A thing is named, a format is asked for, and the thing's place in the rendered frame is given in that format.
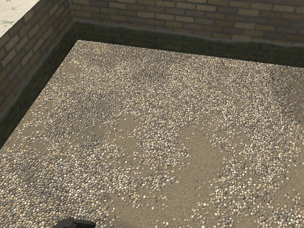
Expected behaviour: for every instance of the robot left hand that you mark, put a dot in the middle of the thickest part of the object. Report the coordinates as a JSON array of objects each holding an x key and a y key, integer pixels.
[{"x": 75, "y": 223}]

